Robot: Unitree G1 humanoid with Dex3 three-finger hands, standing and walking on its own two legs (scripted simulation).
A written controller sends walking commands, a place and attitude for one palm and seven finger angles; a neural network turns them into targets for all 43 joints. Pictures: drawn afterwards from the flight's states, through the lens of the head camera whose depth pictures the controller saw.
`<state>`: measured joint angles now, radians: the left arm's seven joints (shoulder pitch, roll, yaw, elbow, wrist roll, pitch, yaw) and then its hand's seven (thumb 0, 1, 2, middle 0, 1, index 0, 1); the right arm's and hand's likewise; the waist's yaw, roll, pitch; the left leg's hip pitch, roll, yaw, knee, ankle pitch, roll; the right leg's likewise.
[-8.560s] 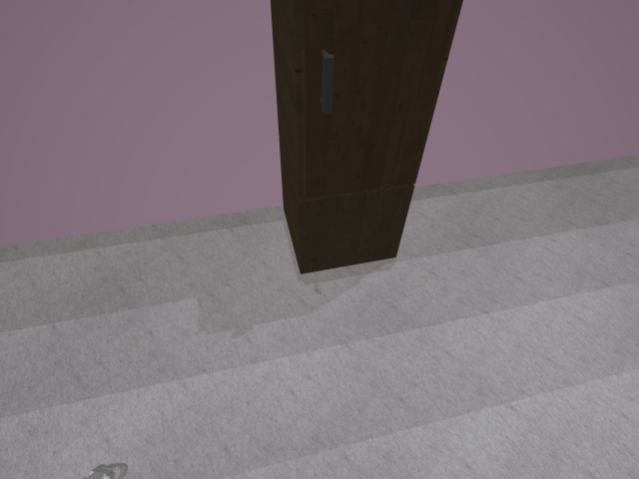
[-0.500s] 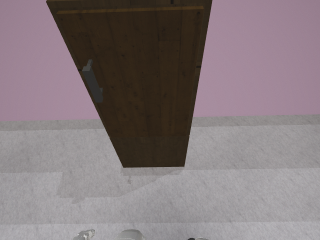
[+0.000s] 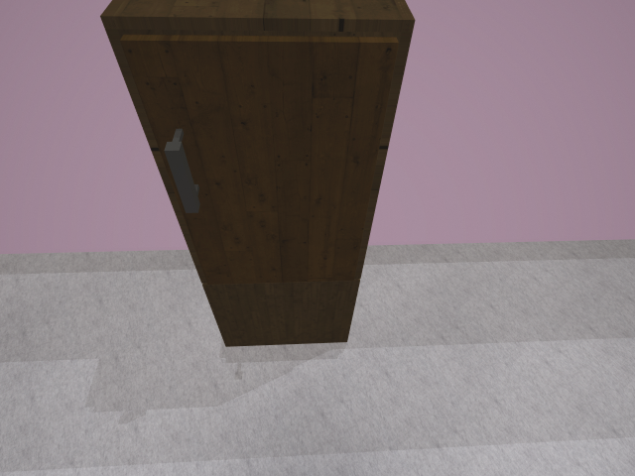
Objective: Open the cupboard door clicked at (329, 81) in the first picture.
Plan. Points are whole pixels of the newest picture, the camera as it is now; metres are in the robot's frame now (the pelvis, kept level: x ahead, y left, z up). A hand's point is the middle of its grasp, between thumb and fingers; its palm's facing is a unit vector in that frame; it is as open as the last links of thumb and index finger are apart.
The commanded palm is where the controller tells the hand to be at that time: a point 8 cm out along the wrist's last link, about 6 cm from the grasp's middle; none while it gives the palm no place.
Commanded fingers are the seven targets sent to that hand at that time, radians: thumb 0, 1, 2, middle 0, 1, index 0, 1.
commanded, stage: come to a stop and stand still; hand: left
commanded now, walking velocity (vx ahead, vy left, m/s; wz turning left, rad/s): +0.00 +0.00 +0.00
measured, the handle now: (185, 171) +0.56 +0.25 +0.04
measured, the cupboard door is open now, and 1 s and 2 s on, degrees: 0 0 0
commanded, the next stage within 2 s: look again from close up in 0.50 s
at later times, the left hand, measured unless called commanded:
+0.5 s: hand out of the picture +0.00 +0.12 -0.18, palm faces +0.09 -0.98 -0.20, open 7.3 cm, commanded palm none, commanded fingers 0.00 0.90 0.90 -0.20 -0.30 -0.20 -0.30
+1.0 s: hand out of the picture -0.01 +0.19 -0.18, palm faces +0.03 -0.98 -0.20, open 7.4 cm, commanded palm none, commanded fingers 0.00 0.90 0.90 -0.20 -0.30 -0.20 -0.30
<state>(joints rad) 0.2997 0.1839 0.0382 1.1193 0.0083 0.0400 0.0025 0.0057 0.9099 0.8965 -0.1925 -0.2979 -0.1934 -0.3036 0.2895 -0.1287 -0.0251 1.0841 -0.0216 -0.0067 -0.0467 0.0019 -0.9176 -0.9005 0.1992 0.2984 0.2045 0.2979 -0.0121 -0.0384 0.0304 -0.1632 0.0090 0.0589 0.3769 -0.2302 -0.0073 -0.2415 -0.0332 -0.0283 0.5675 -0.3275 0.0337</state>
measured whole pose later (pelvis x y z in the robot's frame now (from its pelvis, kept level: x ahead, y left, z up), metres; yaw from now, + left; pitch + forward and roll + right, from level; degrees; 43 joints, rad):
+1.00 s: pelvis -0.01 +0.01 -0.01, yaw +0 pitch -1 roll +0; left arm 0.30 0.16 0.00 1.09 0.02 0.00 0.03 0.00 0.91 0.90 -0.19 -0.30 -0.20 -0.30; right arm 0.31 -0.15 0.01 1.06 -0.02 -0.02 -0.04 0.01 -0.95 -0.90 0.20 0.30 0.20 0.30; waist 0.01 0.00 0.00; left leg -0.20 -0.02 0.07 0.49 -0.29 0.04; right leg -0.21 -0.03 -0.03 0.51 -0.30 0.00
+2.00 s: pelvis -0.04 -0.03 -0.07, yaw +1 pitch +12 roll +0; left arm 0.25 0.34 0.38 0.15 -0.40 -0.23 -0.37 0.01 0.14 0.57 -0.25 -0.79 -0.25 -0.79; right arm 0.27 -0.19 0.03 0.59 0.04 -0.19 -0.07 0.01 -0.90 -0.90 0.20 0.30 0.21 0.30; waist -0.02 0.02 -0.10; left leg -0.75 0.05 -0.01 1.00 -0.46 -0.03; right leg -0.73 0.03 -0.10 0.98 -0.47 -0.06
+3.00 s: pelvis -0.03 +0.00 -0.03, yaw +1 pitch +7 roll -1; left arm -0.05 0.41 0.43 0.36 -0.35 -0.17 -0.42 -0.01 -0.50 0.30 -0.29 -1.20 -0.30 -1.20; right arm 0.30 -0.28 0.03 0.58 0.05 -0.17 -0.08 0.01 -0.90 -0.90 0.20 0.30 0.21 0.30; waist 0.01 0.02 -0.08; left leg -0.52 0.01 0.02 0.77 -0.38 0.02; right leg -0.49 0.00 -0.07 0.72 -0.37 -0.01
